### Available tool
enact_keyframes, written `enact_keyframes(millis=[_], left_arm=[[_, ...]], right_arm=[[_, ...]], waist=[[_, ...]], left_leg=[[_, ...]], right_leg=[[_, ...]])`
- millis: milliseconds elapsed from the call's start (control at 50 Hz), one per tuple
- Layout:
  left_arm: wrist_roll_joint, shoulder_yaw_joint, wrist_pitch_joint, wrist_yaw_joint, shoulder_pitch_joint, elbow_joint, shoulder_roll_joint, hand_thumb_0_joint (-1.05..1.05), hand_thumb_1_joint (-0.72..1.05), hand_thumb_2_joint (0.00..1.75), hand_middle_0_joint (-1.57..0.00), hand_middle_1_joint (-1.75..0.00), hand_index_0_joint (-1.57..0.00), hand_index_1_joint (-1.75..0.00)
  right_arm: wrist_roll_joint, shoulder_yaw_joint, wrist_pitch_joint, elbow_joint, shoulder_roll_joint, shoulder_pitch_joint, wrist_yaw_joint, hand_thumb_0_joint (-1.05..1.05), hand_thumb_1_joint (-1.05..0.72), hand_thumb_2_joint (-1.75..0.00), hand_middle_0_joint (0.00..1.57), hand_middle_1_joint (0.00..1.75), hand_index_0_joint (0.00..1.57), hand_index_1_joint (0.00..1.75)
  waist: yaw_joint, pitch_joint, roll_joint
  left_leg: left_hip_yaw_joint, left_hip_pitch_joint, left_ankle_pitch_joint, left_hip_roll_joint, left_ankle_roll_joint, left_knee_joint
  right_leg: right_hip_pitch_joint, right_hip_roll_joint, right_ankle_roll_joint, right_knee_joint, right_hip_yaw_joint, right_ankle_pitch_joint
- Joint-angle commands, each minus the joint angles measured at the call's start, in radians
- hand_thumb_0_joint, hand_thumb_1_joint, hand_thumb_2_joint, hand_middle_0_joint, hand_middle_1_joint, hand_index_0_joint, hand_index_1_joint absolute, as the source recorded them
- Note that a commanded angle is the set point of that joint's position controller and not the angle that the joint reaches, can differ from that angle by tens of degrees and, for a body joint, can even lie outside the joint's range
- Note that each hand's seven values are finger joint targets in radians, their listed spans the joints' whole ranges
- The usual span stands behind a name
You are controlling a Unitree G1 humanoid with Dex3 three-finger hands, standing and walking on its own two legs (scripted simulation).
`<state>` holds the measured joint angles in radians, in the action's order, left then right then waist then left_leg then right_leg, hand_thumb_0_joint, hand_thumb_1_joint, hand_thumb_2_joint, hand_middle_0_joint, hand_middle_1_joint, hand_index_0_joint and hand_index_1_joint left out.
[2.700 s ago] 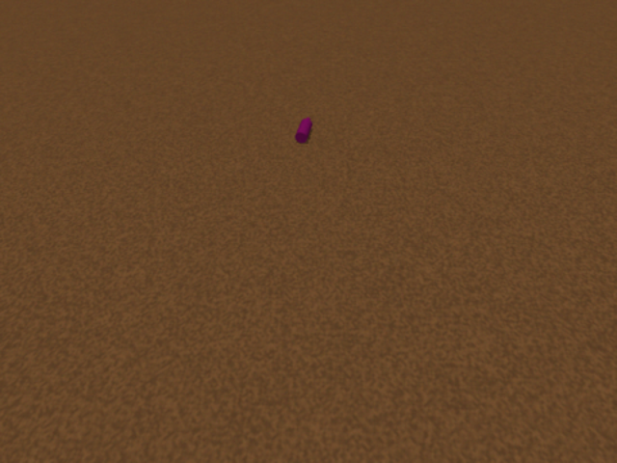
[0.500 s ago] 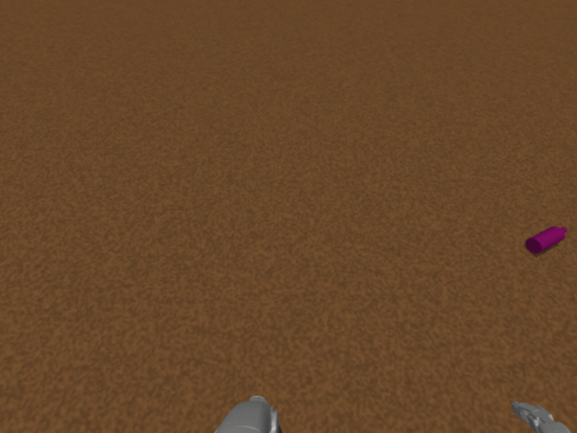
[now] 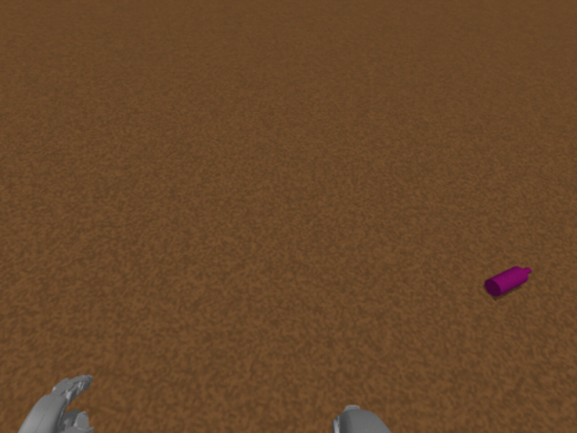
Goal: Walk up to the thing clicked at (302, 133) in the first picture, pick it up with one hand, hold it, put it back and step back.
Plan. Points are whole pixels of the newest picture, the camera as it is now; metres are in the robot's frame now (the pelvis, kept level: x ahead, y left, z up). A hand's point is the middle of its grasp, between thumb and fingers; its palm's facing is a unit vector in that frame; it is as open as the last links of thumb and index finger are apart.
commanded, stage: walk up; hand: left
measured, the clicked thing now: (510, 278) +0.72 -0.92 -0.68
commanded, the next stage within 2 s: none
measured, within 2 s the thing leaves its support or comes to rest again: neither
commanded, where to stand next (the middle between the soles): +0.44 -1.24 m, yaw +22 degrees
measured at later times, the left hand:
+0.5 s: hand out of the picture +0.16 +0.08 -0.12, palm faces +0.07 -0.95 -0.29, open 7.4 cm
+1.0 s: hand (375, 378) +0.23 -0.13 -0.12, palm faces +0.19 -0.92 -0.33, open 7.4 cm
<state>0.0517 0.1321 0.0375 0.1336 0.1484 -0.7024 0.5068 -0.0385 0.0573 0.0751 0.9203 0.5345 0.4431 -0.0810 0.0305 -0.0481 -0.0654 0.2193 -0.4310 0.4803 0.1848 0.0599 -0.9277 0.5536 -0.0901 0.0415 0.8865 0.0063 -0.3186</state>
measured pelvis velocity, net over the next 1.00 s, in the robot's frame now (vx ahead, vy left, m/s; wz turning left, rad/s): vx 0.22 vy -0.42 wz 0.26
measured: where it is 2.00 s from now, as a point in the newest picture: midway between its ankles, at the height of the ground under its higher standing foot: (531, 378)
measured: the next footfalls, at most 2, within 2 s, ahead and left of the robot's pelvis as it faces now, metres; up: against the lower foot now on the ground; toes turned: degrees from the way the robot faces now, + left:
left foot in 0.36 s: +0.19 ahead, -0.05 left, +0.00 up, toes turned +13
right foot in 0.70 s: +0.31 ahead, -0.49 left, +0.00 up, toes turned +9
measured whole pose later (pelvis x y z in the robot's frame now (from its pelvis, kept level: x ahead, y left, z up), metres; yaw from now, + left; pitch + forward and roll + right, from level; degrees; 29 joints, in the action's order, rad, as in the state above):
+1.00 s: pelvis +0.22 -0.42 +0.03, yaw +15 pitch -1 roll -2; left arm 0.05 0.06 0.09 0.08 0.26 -0.74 0.45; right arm 0.00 0.03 0.10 0.94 0.45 0.39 -0.09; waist -0.04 -0.06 -0.04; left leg -0.10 -0.41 0.31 -0.01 0.09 -0.73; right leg 0.36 0.03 -0.08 0.73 -0.13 -0.35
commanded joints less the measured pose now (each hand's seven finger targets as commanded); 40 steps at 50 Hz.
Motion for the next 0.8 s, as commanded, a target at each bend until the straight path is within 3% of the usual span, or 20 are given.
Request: enact_keyframes(millis=[0, 40, 80, 180, 260, 300, 320, 340, 360, 380, 400, 440, 460, 600, 640, 680, 700, 720, 740, 780], left_arm=[[-0.023, 0.099, -0.024, -0.060, 0.074, 0.066, 0.350, 0.00, 0.90, 0.90, -0.20, -0.30, -0.20, -0.30], [-0.021, 0.075, -0.026, -0.066, 0.021, 0.048, 0.258, 0.00, 0.90, 0.90, -0.20, -0.30, -0.20, -0.30], [-0.015, 0.054, -0.031, -0.067, 0.016, 0.028, 0.201, 0.00, 0.90, 0.90, -0.20, -0.30, -0.20, -0.30], [-0.003, 0.034, -0.025, -0.059, 0.047, 0.042, 0.131, 0.00, 0.90, 0.90, -0.20, -0.30, -0.20, -0.30], [0.010, 0.024, -0.006, -0.051, 0.043, 0.081, 0.112, 0.00, 0.90, 0.90, -0.20, -0.30, -0.20, -0.30], [0.008, 0.006, -0.003, -0.052, 0.028, 0.115, 0.098, 0.00, 0.90, 0.90, -0.20, -0.30, -0.20, -0.30], [0.008, -0.004, -0.013, -0.057, 0.052, 0.133, 0.074, 0.00, 0.90, 0.90, -0.20, -0.30, -0.20, -0.30], [0.010, -0.010, -0.014, -0.060, 0.086, 0.154, 0.028, 0.00, 0.90, 0.90, -0.20, -0.30, -0.20, -0.30], [0.019, 0.021, 0.001, -0.065, 0.079, 0.155, 0.150, 0.00, 0.90, 0.90, -0.20, -0.30, -0.20, -0.30], [0.020, 0.027, 0.013, -0.066, 0.039, 0.141, 0.206, 0.00, 0.90, 0.90, -0.20, -0.30, -0.20, -0.30], [0.012, 0.028, 0.015, -0.067, 0.021, 0.137, 0.187, 0.00, 0.90, 0.90, -0.20, -0.30, -0.20, -0.30], [0.004, 0.036, 0.022, -0.056, 0.085, 0.102, 0.173, 0.00, 0.90, 0.90, -0.20, -0.30, -0.20, -0.30], [0.006, 0.039, 0.025, -0.047, 0.111, 0.090, 0.169, 0.00, 0.90, 0.90, -0.20, -0.30, -0.20, -0.30], [-0.005, 0.040, 0.041, -0.008, 0.032, 0.100, 0.143, 0.00, 0.90, 0.90, -0.20, -0.30, -0.20, -0.30], [-0.009, 0.051, 0.039, -0.015, 0.151, 0.052, 0.136, 0.00, 0.90, 0.90, -0.20, -0.30, -0.20, -0.30], [0.012, 0.081, 0.024, -0.038, 0.345, -0.024, 0.194, 0.00, 0.90, 0.90, -0.20, -0.30, -0.20, -0.30], [0.019, 0.089, 0.007, -0.051, 0.305, 0.012, 0.309, 0.00, 0.90, 0.90, -0.20, -0.30, -0.20, -0.30], [-0.008, 0.087, -0.001, -0.065, 0.110, 0.062, 0.372, 0.00, 0.90, 0.90, -0.20, -0.30, -0.20, -0.30], [-0.024, 0.081, 0.002, -0.070, 0.065, 0.082, 0.306, 0.00, 0.90, 0.90, -0.20, -0.30, -0.20, -0.30], [-0.003, 0.057, 0.007, -0.078, 0.023, 0.055, 0.249, 0.00, 0.90, 0.90, -0.20, -0.30, -0.20, -0.30]], right_arm=[[0.028, 0.055, 0.017, -0.095, 0.178, -0.098, -0.056, 0.00, -0.90, -0.90, 0.20, 0.30, 0.20, 0.30], [0.040, 0.068, 0.013, -0.005, 0.223, -0.057, -0.030, 0.00, -0.90, -0.90, 0.20, 0.30, 0.20, 0.30], [0.040, 0.062, 0.015, 0.042, 0.197, 0.037, -0.022, 0.00, -0.90, -0.90, 0.20, 0.30, 0.20, 0.30], [0.033, 0.048, 0.013, 0.013, 0.155, 0.013, -0.012, 0.00, -0.90, -0.90, 0.20, 0.30, 0.20, 0.30], [0.046, 0.041, 0.017, -0.016, 0.138, 0.051, -0.012, 0.00, -0.90, -0.90, 0.20, 0.30, 0.20, 0.30], [0.049, 0.052, 0.021, -0.010, 0.154, 0.171, -0.024, 0.00, -0.90, -0.90, 0.20, 0.30, 0.20, 0.30], [0.039, 0.067, 0.021, -0.009, 0.185, 0.252, -0.039, 0.00, -0.90, -0.90, 0.20, 0.30, 0.20, 0.30], [0.019, 0.089, 0.020, -0.046, 0.273, 0.257, -0.055, 0.00, -0.90, -0.90, 0.20, 0.30, 0.20, 0.30], [0.054, 0.105, 0.019, -0.094, 0.338, 0.190, -0.071, 0.00, -0.90, -0.90, 0.20, 0.30, 0.20, 0.30], [0.069, 0.096, 0.020, -0.102, 0.295, 0.123, -0.076, 0.00, -0.90, -0.90, 0.20, 0.30, 0.20, 0.30], [0.060, 0.073, 0.020, -0.109, 0.235, 0.075, -0.075, 0.00, -0.90, -0.90, 0.20, 0.30, 0.20, 0.30], [0.049, 0.060, 0.029, -0.111, 0.216, 0.011, -0.064, 0.00, -0.90, -0.90, 0.20, 0.30, 0.20, 0.30], [0.042, 0.062, 0.036, -0.113, 0.236, -0.006, -0.052, 0.00, -0.90, -0.90, 0.20, 0.30, 0.20, 0.30], [0.003, 0.097, 0.048, -0.104, 0.349, -0.052, -0.035, 0.00, -0.90, -0.90, 0.20, 0.30, 0.20, 0.30], [0.003, 0.090, 0.035, -0.105, 0.347, -0.154, -0.032, 0.00, -0.90, -0.90, 0.20, 0.30, 0.20, 0.30], [0.001, 0.042, 0.014, -0.084, 0.199, -0.117, -0.037, 0.00, -0.90, -0.90, 0.20, 0.30, 0.20, 0.30], [0.024, 0.012, 0.010, -0.108, 0.101, -0.102, -0.043, 0.00, -0.90, -0.90, 0.20, 0.30, 0.20, 0.30], [0.024, 0.046, 0.003, -0.102, 0.155, -0.118, -0.069, 0.00, -0.90, -0.90, 0.20, 0.30, 0.20, 0.30], [0.039, 0.046, 0.005, -0.067, 0.210, -0.127, -0.061, 0.00, -0.90, -0.90, 0.20, 0.30, 0.20, 0.30], [0.047, 0.052, 0.006, 0.020, 0.217, -0.038, -0.048, 0.00, -0.90, -0.90, 0.20, 0.30, 0.20, 0.30]], waist=[[-0.113, 0.089, -0.249], [-0.067, 0.012, -0.113], [-0.035, -0.005, -0.163], [-0.059, -0.034, -0.128], [-0.047, -0.010, -0.044], [0.023, 0.033, 0.029], [0.064, 0.108, 0.134], [0.057, 0.146, 0.317], [0.055, 0.152, 0.186], [0.042, 0.127, 0.021], [0.020, 0.092, -0.065], [-0.034, 0.043, 0.020], [-0.041, 0.030, 0.090], [-0.020, 0.025, 0.271], [-0.112, 0.066, 0.280], [-0.230, 0.131, -0.068], [-0.205, 0.077, -0.340], [-0.118, 0.066, -0.331], [-0.092, 0.032, -0.142], [-0.052, 0.009, -0.149]], left_leg=[[-0.151, -0.484, 0.028, -0.125, 0.007, -0.486], [-0.172, -0.375, -0.101, -0.107, 0.007, -0.352], [-0.206, -0.280, -0.106, -0.117, 0.002, -0.253], [-0.266, -0.166, -0.142, -0.149, -0.003, 0.005], [-0.296, 0.063, -0.216, -0.148, 0.023, 0.190], [-0.292, 0.335, -0.323, -0.162, 0.056, 0.365], [-0.133, 0.494, -0.317, -0.065, 0.093, 0.457], [0.348, 0.647, -0.332, 0.242, 0.215, 0.514], [0.619, 0.576, -0.350, 0.432, 0.376, 0.538], [0.507, 0.485, -0.403, 0.402, 0.363, 0.535], [0.299, 0.381, -0.480, 0.281, 0.294, 0.496], [0.067, 0.203, -0.446, 0.164, 0.203, 0.456], [0.007, 0.141, -0.416, 0.124, 0.194, 0.457], [-0.014, -0.067, -0.002, 0.088, 0.175, 0.464], [-0.106, -0.187, -0.105, 0.061, 0.128, 0.360], [-0.297, -0.349, -0.084, -0.093, 0.055, -0.126], [-0.288, -0.531, 0.197, -0.240, 0.005, -0.342], [-0.183, -0.444, 0.154, -0.164, 0.008, -0.412], [-0.163, -0.391, 0.061, -0.129, 0.008, -0.379], [-0.231, -0.319, -0.008, -0.100, 0.007, -0.276]], right_leg=[[-0.382, -0.318, -0.180, -0.736, 0.671, -0.506], [-0.261, -0.204, -0.167, -0.617, 0.394, -0.439], [-0.238, -0.142, -0.227, -0.563, 0.228, -0.275], [-0.283, -0.158, -0.284, -0.608, 0.150, -0.128], [-0.235, -0.152, -0.236, -0.561, 0.091, 0.014], [-0.103, -0.082, -0.145, -0.293, -0.022, 0.323], [-0.012, -0.023, -0.084, -0.070, -0.075, 0.348], [0.263, 0.086, -0.008, 0.167, -0.054, -0.183], [0.330, 0.078, 0.038, 0.430, 0.122, -0.291], [0.316, 0.032, 0.030, 0.503, 0.178, -0.237], [0.273, 0.040, 0.015, 0.487, 0.197, -0.177], [0.149, 0.014, -0.021, 0.419, 0.172, -0.099], [0.111, 0.018, -0.030, 0.399, 0.138, -0.070], [-0.054, -0.026, -0.038, 0.075, 0.033, -0.079], [-0.284, 0.014, -0.048, -0.080, -0.046, -0.017], [-0.535, 0.066, -0.057, -0.303, -0.045, -0.027], [-0.435, -0.195, -0.144, -0.514, 0.444, -0.007], [-0.311, -0.290, -0.270, -0.684, 0.703, -0.219], [-0.276, -0.233, -0.265, -0.656, 0.583, -0.291], [-0.238, -0.160, -0.293, -0.527, 0.363, -0.249]])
